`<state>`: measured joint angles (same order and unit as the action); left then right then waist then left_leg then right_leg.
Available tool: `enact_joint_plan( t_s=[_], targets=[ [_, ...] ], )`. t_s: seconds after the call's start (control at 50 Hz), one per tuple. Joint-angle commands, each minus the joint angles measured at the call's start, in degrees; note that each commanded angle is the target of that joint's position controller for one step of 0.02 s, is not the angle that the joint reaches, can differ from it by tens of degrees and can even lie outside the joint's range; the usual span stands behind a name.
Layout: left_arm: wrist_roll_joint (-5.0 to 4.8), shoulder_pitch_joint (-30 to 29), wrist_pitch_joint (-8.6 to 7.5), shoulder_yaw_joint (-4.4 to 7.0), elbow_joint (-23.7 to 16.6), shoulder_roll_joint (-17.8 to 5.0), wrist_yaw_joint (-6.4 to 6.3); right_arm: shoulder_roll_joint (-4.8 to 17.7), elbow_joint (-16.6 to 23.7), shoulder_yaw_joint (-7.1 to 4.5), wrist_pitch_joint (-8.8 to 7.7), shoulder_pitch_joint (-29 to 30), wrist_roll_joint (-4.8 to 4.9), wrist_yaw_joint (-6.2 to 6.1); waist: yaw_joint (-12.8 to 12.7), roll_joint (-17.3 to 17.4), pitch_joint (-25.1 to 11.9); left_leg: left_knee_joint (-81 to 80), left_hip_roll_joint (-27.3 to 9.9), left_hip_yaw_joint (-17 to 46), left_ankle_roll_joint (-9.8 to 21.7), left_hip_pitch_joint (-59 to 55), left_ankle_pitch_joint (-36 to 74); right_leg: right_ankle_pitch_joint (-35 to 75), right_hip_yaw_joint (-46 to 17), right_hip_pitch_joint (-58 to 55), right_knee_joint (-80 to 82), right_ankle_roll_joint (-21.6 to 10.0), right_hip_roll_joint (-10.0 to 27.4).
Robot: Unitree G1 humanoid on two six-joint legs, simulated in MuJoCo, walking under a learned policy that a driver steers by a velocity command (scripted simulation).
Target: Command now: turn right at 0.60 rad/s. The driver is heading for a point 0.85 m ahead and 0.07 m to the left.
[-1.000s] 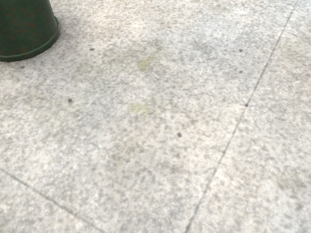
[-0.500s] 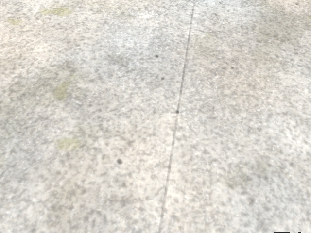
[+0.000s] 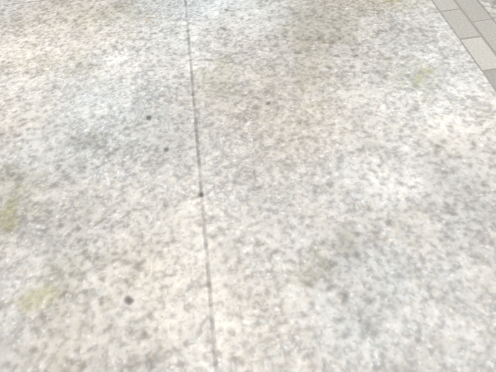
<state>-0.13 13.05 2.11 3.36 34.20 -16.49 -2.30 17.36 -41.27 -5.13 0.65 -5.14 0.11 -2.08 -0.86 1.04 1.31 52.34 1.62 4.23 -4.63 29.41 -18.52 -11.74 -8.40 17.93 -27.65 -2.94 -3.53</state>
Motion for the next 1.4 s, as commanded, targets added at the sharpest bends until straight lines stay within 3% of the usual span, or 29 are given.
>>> enact_joint_plan(
  t_s=[0.02, 0.1, 0.16, 0.18, 0.2, 0.22, 0.24, 0.3, 0.44, 0.5, 0.58, 0.6, 0.62, 0.64, 0.66, 0.7, 0.74, 0.86, 1.02, 1.08, 1.1, 1.12, 1.14, 1.16, 1.18, 1.2, 1.22, 1.28, 1.4],
  targets=[
    [0.04, -0.4, -0.19, 3.35, -4.1, -10.5, -0.2, 3.6, 4.6, -0.44, -1.38, 3.8, 0.36, 0.63, -1.0, -10.5, -6.3, -6.7, 0.6, 1.1, 0.0, 1.1, -2.3, 13.2, -17.4, -9.8, 5.6, -9.9, 13.3],
    [-0.56, -2.0, 0.34, 3.62, -4.6, -10.7, 0.38, 4.2, 4.2, -0.59, -2.17, 2.4, 0.8, 1.51, -0.7, -11.0, -7.0, -14.8, 1.7, 1.4, 1.0, -4.8, -3.5, 18.2, -22.2, -9.9, 4.1, -9.8, 12.3],
    [-1.74, -4.3, 0.6, 3.25, -5.0, -9.5, 0.3, 4.5, 2.6, -1.13, -2.73, -2.8, 0.97, 2.06, 2.8, -8.9, -7.8, -31.2, 0.7, -0.3, 3.8, -18.8, 6.4, -4.6, -21.6, -2.4, 3.2, -6.4, 7.4],
    [-1.3, -2.6, 0.48, 2.47, -4.9, -6.8, 0.31, 7.1, 2.0, -1.85, -2.64, -6.3, 0.4, 1.8, 3.1, -2.7, -9.2, -32.8, -7.9, 6.7, 7.4, -29.0, 3.3, -20.1, -17.2, 7.1, -4.1, -3.4, 3.7],
    [-1.36, -1.3, -0.05, 1.91, -5.9, -4.6, 0.38, 11.4, 1.7, -2.53, -2.39, -9.3, -0.86, 1.64, 2.5, 10.0, -7.4, -36.8, -18.8, 21.7, 14.2, -33.2, -8.3, -25.2, -3.7, 20.6, -17.9, -0.2, -5.2],
    [-0.69, -4.2, -1.25, 2.86, -7.3, -8.4, 0.42, 11.6, 1.8, -2.74, -3.29, -8.9, -2.02, 2.06, 3.2, 12.3, -2.2, -41.1, -24.6, 32.5, 19.7, -27.0, -17.0, -21.5, -3.2, 27.0, -26.9, 1.3, -1.4],
    [-0.41, -4.3, -1.75, 3.52, -6.4, -10.5, 0.61, 8.7, 2.8, -1.91, -3.87, -5.6, -1.42, 1.65, 2.0, 9.6, 0.5, -41.5, -22.5, 28.7, 18.9, -24.7, -19.4, -16.5, -3.2, 27.3, -31.4, 2.1, 1.0],
    [0.07, -1.5, -2.39, 2.95, -3.4, -7.4, 1.34, 5.1, 2.1, -0.42, -4.14, -5.7, 0.17, 0.65, 1.8, 7.3, 1.2, -42.1, -15.9, 18.0, 14.8, -25.8, -12.3, -7.1, -0.8, 27.8, -36.2, 4.7, 1.9],
    [-0.49, -9.9, -5.28, 0.33, -5.2, -2.3, 2.73, 8.1, -0.6, -0.68, -4.77, -12.1, 0.66, 1.28, 5.7, 7.2, 2.3, -43.9, -13.4, 6.2, 15.2, -22.5, 3.7, 1.9, 7.9, 19.6, -17.5, 5.7, 6.0],
    [-1.14, -10.7, -5.75, 0.34, -5.3, -3.1, 3.52, 10.0, -1.7, -0.9, -4.62, -14.5, 1.33, 2.01, 6.2, 7.6, 2.6, -42.6, -14.7, 5.1, 15.4, -20.4, 5.1, -0.2, 9.8, 11.8, -9.6, 4.7, 5.1],
    [-1.55, -1.5, -5.77, 2.04, -2.8, -6.3, 3.5, 9.5, -2.7, -0.33, -4.13, -14.7, 1.99, 2.54, -0.2, 5.9, -0.5, -33.6, -14.8, 3.5, 13.1, -17.6, 15.5, 1.5, 11.6, -6.6, 0.1, 0.1, 2.4],
    [-1.45, 6.2, -5.66, 3.32, -1.1, -8.8, 2.91, 7.0, -2.7, 0.6, -4.42, -14.7, 1.45, 2.64, -4.2, 3.0, -5.6, -21.7, -11.3, -0.9, 10.7, -14.0, 20.5, 1.4, 8.3, -18.0, 0.9, -1.8, 4.8],
    [0.01, 14.9, -5.28, 4.29, -0.4, -14.2, 2.12, 1.7, 0.1, 2.44, -5.1, -14.3, -0.25, 2.64, -6.6, -10.4, -14.3, 1.0, -5.5, -6.3, 6.2, 1.5, 6.8, -3.1, -12.7, -34.7, 3.3, -7.5, 19.9],
    [0.02, 16.9, -5.52, 4.38, 0.2, -15.3, 2.67, 2.5, 1.3, 2.35, -6.28, -14.8, 0.88, 2.26, -5.9, -19.2, -17.4, 13.9, -0.5, -2.0, 5.0, 13.2, -12.9, -12.6, -33.9, -36.5, 12.1, -14.4, 26.9],
    [-0.24, 13.4, -6.04, 2.87, 0.1, -10.8, 3.14, 7.8, 1.3, 0.87, -6.72, -12.8, 2.04, 2.43, -5.5, -12.8, -11.0, 19.6, -4.5, 0.6, 5.6, 18.0, -10.3, -16.9, -29.4, -32.0, 12.9, -13.3, 25.5],
    [0.03, 7.5, -6.37, 1.51, -0.2, -7.2, 3.48, 6.7, 1.3, 0.99, -6.87, -9.1, 1.55, 2.78, -2.8, -7.1, -2.8, 16.7, -8.3, -0.8, 6.7, 17.3, -0.4, -10.9, -16.4, -21.2, 14.7, -10.7, 19.7],
    [0.46, 4.2, -6.73, 0.95, -0.1, -5.6, 3.59, 5.4, 0.8, 0.92, -6.18, -9.5, 0.64, 3.11, -0.1, -7.4, -0.3, 12.9, -9.9, -0.8, 6.0, 12.9, 5.1, -0.4, -9.8, -14.4, 17.6, -9.8, 16.5],
    [0.65, 4.9, -8.14, 1.37, 3.6, -6.4, 2.79, 2.4, 1.4, 1.88, -4.37, -4.6, 0.89, 3.41, 0.0, -4.6, 2.0, -0.3, -8.2, -0.5, 3.6, 13.4, 18.8, 15.1, 4.6, -12.1, 20.5, -8.3, 14.8],
    [-0.37, 9.2, -6.93, 2.07, 8.5, -8.6, 1.87, 1.5, 6.9, 2.75, -5.14, 7.6, 1.22, 6.2, -3.5, -3.1, 5.0, -18.4, -4.4, -4.2, 7.7, 11.6, 22.2, 22.7, 12.5, -22.1, 18.4, -5.5, 18.1],
    [-0.29, 8.4, -5.43, 2.68, 8.4, -11.1, 0.85, 4.1, 7.7, 1.47, -4.82, 4.0, 0.91, 6.65, -0.3, -6.6, -0.7, -18.2, 0.6, -9.5, 10.8, 3.2, 12.4, 53.1, 15.1, -26.9, 6.4, -3.4, 18.0],
    [-0.1, 8.0, -4.77, 2.77, 8.1, -11.7, 0.41, 6.3, 6.6, 0.26, -4.55, -2.4, 0.99, 6.4, 3.2, -7.3, -4.9, -18.7, 2.9, -10.6, 12.2, -5.0, 10.8, 60.0, 16.2, -26.2, -2.9, -2.5, 17.2],
    [-0.17, 7.4, -4.58, 2.57, 7.5, -11.7, -0.05, 9.3, 4.8, -1.33, -4.3, -11.4, 1.23, 5.58, 8.2, -5.7, -9.5, -21.5, 3.1, -8.3, 14.6, -20.1, 14.3, 56.6, 17.5, -18.1, -16.0, -0.5, 15.3],
    [1.15, 11.7, -5.62, 1.06, 5.0, -7.4, 0.19, 15.6, 4.2, -3.09, -3.74, -18.9, 0.8, 4.47, 7.9, 5.2, -17.6, -19.7, -10.8, 14.2, 22.3, -44.9, 14.7, 26.4, 17.4, 4.9, -38.3, 2.8, 9.5],
    [1.49, 13.6, -7.66, -0.87, 4.4, -3.4, 1.41, 15.0, 4.9, -2.48, -4.08, -18.0, 1.67, 4.42, 5.2, 11.0, -26.4, -29.6, -21.1, 43.3, 30.8, -56.0, 5.5, -20.8, 6.7, 20.1, -53.4, 4.7, -1.1],
    [-0.9, 6.7, -9.31, 0.55, 3.0, -8.6, 2.43, 11.1, 4.9, -1.51, -4.05, -18.1, 1.17, 4.16, 8.4, 5.8, -22.8, -33.2, -19.2, 39.2, 27.2, -53.8, 0.6, -18.1, 0.1, 26.2, -55.5, 3.6, 2.6],
    [-2.12, 2.2, -10.15, 0.28, 1.1, -8.7, 2.68, 9.5, 5.0, -1.07, -4.19, -15.3, 1.05, 3.9, 7.4, 2.7, -14.1, -34.4, -17.2, 31.0, 24.6, -45.1, 2.3, -13.4, 1.4, 27.8, -51.7, 2.6, 5.1],
    [-1.06, 0.5, -10.54, 0.12, 0.6, -7.9, 2.31, 8.6, 5.5, -0.71, -4.31, -11.6, 0.94, 3.78, 4.6, -2.3, -8.1, -35.4, -14.9, 25.5, 23.1, -35.2, 8.2, -10.1, 2.3, 26.2, -45.9, 2.6, 7.3],
    [0.97, 2.8, -8.85, 0.68, 1.1, -7.7, 1.85, 6.5, 6.9, -0.05, -4.52, -6.5, 0.08, 3.28, -0.3, 0.6, -3.7, -39.1, -10.8, 18.5, 22.9, -20.4, 19.8, -6.7, 3.0, 17.9, -38.4, 4.6, 9.7],
    [1.39, -6.9, -7.98, -0.94, -1.1, -3.5, 1.67, 8.8, 4.3, -0.7, -4.09, -9.7, 1.12, 1.65, 2.6, 2.1, -1.2, -38.3, -4.6, 9.3, 18.9, -10.7, 21.4, 11.4, 6.0, 13.0, -15.4, 8.0, 6.8]
  ],
)
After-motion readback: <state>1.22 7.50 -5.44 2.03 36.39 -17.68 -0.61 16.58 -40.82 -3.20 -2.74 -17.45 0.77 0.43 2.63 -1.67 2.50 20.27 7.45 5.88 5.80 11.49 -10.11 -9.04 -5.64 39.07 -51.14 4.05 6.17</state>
